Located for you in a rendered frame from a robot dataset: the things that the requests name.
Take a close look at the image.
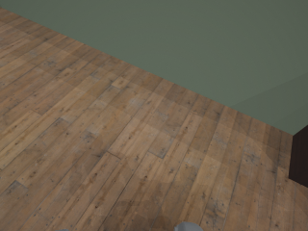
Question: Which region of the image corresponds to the right robot thigh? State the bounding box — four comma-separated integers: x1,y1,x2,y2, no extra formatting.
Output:
173,221,203,231

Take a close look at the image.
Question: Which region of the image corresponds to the cupboard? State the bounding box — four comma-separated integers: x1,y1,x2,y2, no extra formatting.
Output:
288,125,308,188

